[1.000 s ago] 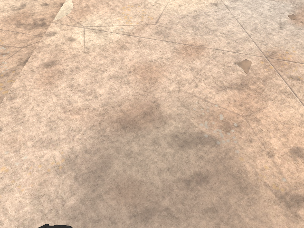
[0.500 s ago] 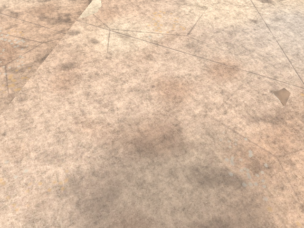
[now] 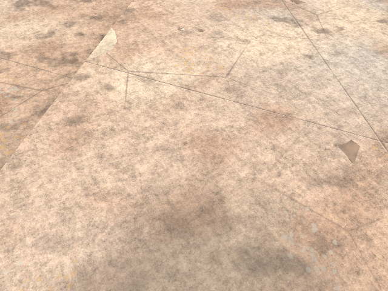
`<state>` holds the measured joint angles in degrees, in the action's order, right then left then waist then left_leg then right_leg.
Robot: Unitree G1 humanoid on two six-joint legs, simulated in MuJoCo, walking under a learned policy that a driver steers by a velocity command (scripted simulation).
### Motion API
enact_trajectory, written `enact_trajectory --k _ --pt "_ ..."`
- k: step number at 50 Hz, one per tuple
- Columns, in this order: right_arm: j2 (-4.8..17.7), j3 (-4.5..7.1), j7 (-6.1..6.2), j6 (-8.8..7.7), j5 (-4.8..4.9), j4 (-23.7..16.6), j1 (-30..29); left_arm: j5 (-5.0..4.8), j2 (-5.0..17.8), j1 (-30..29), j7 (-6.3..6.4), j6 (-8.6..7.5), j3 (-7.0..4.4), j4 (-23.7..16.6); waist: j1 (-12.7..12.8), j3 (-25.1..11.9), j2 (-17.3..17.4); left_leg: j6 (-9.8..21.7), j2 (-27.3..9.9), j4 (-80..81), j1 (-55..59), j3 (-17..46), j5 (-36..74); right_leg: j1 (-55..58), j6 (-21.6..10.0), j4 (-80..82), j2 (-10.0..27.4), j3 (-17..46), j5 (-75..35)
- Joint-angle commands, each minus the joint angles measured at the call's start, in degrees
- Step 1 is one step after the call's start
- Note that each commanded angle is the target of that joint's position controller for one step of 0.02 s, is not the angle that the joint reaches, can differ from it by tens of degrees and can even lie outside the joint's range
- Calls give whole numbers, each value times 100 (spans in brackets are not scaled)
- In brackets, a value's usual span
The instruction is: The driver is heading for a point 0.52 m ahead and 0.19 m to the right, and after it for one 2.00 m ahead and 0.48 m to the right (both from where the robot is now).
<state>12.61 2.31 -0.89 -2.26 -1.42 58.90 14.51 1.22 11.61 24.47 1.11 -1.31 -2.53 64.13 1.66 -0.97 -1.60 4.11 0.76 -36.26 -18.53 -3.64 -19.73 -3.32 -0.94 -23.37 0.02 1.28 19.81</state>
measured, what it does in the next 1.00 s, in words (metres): walks ahead, turning right: right foot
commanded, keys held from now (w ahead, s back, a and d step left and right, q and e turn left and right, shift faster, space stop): w+e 0.48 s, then e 0.52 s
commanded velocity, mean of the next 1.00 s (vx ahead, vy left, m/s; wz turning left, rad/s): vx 0.31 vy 0.00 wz -0.50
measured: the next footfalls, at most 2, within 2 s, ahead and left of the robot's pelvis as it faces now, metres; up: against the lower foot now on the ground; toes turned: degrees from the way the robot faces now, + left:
right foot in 0.52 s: +0.36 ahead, -0.10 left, +0.00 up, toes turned -21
left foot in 1.22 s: +0.53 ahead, +0.00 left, +0.00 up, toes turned -37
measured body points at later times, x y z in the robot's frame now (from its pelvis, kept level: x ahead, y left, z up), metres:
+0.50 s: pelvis +0.21 -0.01 -0.02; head +0.24 -0.02 +0.43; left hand +0.44 +0.16 -0.14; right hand +0.07 -0.21 -0.16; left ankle +0.04 +0.10 -0.73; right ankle +0.32 -0.10 -0.73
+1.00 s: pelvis +0.35 -0.06 +0.00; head +0.38 -0.09 +0.45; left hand +0.53 +0.18 -0.11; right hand +0.36 -0.36 -0.12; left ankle +0.51 +0.05 -0.67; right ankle +0.32 -0.09 -0.74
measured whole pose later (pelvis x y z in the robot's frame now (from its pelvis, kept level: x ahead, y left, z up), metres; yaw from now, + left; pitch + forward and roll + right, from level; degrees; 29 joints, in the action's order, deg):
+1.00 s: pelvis +0.35 -0.06 +0.00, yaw -33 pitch +1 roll +1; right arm 14.9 2.9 1.5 2.1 -1.2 45.6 5.2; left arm 0.5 15.3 18.8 1.6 0.7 -4.4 49.4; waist 3.2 3.5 1.9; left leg -3.5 -2.7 -54.4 -34.3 3.6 -14.6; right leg -10.5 -7.6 -22.0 -10.3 8.6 11.0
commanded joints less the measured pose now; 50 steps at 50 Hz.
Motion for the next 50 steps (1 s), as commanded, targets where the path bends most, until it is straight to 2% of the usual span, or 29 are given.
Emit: enact_trajectory --k 1,2,3,4,5,6,7,9,12,17,19,20,22,24,25,26,27,28,29,30,31,32,33,34,37,40,42,46,50 --pt "208 94 11 -243 80 -174 397 -52 790 -340 -10 -83 -169 -267 -522 852 -328 -52 183 998 972 -162 386 -1424 -879 565 1019 1216 108" --pt "443 186 78 -287 58 26 1122 -50 658 -515 -31 -126 -145 -379 -805 585 90 -12 -171 1343 2185 387 229 -2217 -689 -261 667 867 -70" --pt "1125 350 166 -317 -20 107 1866 -111 163 -656 -105 -189 -24 -628 -1051 181 1537 348 -1615 2375 3217 2508 -1201 -3343 -379 -2239 -176 -68 460" --pt "1299 381 196 -235 -12 227 2149 16 455 -800 -113 -178 -109 -795 -967 84 1683 721 -2504 2804 2883 3824 -1450 -3798 -431 -3583 -287 -145 1261" --pt "901 267 205 -199 -28 26 1495 109 574 -950 -145 -142 -153 -781 -620 504 713 693 -2377 2741 2266 3361 -1639 -3837 -561 -4111 153 210 836" --pt "690 211 183 -216 0 -149 954 72 378 -893 -210 -144 -127 -721 -404 773 459 572 -2119 2840 1778 2749 -1368 -3737 -574 -4130 331 271 291" --pt "579 171 191 -249 16 -246 661 38 244 -826 -251 -145 -114 -680 -258 835 475 426 -1872 2970 1560 2157 -843 -3580 -540 -4019 435 248 -115" --pt "366 92 246 -324 28 -208 712 86 241 -835 -300 -81 -139 -676 -182 732 568 271 -1560 2935 1590 1236 556 -3484 -427 -4020 460 63 -607" --pt "336 57 284 -385 42 -39 1158 46 167 -1187 -316 12 -140 -851 -176 559 548 224 -1486 2683 1985 474 2415 -3855 -322 -3968 400 -124 -966" --pt "267 -2 285 -414 16 1 1185 42 21 -2310 -399 32 -21 -1359 -253 866 630 232 -1298 2741 1625 -364 3041 -3608 -259 -2406 278 -568 -1691" --pt "383 20 287 -424 19 47 1283 40 41 -2656 -447 36 12 -1541 -298 920 631 236 -1390 2710 1659 -564 3362 -3248 -368 -1781 189 -851 -1757" --pt "444 37 292 -419 23 74 1329 49 89 -2724 -456 37 9 -1599 -289 910 626 233 -1448 2608 1788 -651 3708 -3104 -452 -1592 139 -948 -1689" --pt "562 74 314 -400 34 84 1295 67 223 -2559 -441 27 -35 -1603 -144 720 674 195 -1521 2075 2118 -871 5226 -2668 -686 -1398 -81 -1123 -1415" --pt "713 135 341 -331 13 49 1180 81 404 -1860 -396 18 -126 -1437 174 284 798 200 -1582 915 2371 -1033 6586 -1954 -971 -1373 -412 -1242 -878" --pt "785 167 332 -277 4 4 1116 99 508 -1255 -375 -14 -197 -1260 397 -28 802 199 -1585 -91 2264 -1028 6617 -1341 -1115 -1151 -571 -1211 -805" --pt "838 193 305 -248 42 -54 1056 148 678 -557 -322 -77 -299 -1054 741 -389 608 48 -1464 -1492 1673 -1099 5604 -292 -1288 -517 -569 -952 -1139" --pt "480 137 266 -248 45 -254 1135 180 1177 -310 -246 -121 -435 -1035 641 -844 -249 -150 -986 -3431 245 -1061 1565 931 -1633 -470 819 740 -1710" --pt "291 124 211 -239 200 -684 1304 87 1718 -551 -243 -45 -544 -1281 291 -1499 -1038 -397 273 -5263 -1578 -240 -1551 1979 -2718 198 2284 3970 -3016" --pt "587 168 204 -260 108 -756 683 -80 1566 -611 -185 19 -517 -1269 356 -1082 42 -355 -185 -5111 -1931 536 -859 1485 -2516 404 2075 3184 -3377" --pt "531 150 205 -308 144 -878 433 -103 1289 -964 -129 7 -439 -1298 197 -411 97 -350 -367 -4736 -1959 486 -370 743 -2324 436 1921 2444 -3971" --pt "501 160 238 -307 102 -810 452 -101 1010 -1178 -111 -24 -370 -1316 -48 8 497 -384 -535 -4247 -1691 496 -187 71 -2022 503 1582 1892 -4653" --pt "525 177 258 -220 -13 -828 454 -147 863 -1281 -75 -45 -327 -1353 -183 64 509 -443 -617 -3874 -1402 546 -125 -310 -1819 547 1268 1494 -4830" --pt "470 175 250 -94 -80 -814 606 -146 763 -1369 -62 -61 -279 -1384 -322 -6 410 -502 -630 -3613 -1111 546 -101 -576 -1688 581 1069 1200 -4983" --pt "432 180 244 16 -94 -859 599 -136 793 -1281 -73 -100 -270 -1380 -360 -76 358 -560 -593 -3398 -997 526 -91 -673 -1603 537 960 1103 -5296" --pt "391 171 228 191 -59 -1021 411 -95 1100 -1045 -83 -119 -338 -1422 -363 -268 170 -694 -538 -2913 -1158 447 265 -651 -1348 399 719 935 -5764" --pt "546 192 224 284 -49 -1271 -132 -122 1132 -758 -32 -14 -346 -1488 -162 -329 -103 -773 -544 -2604 -1571 474 645 -426 -1003 339 614 1122 -5323" --pt "628 200 224 339 -32 -1417 -458 -128 1150 -574 6 55 -351 -1540 -44 -302 -177 -796 -536 -2442 -1841 551 755 -220 -891 339 637 1390 -4855" --pt "737 199 248 383 4 -1630 -903 -92 1214 -306 65 142 -372 -1645 93 -160 -228 -800 -463 -2108 -2242 730 647 234 -926 305 770 1948 -4287" --pt "783 162 267 369 47 -1777 -1128 -44 1276 -177 90 186 -391 -1739 137 -66 -270 -725 -283 -1702 -2175 821 348 471 -1053 111 820 2274 -4527"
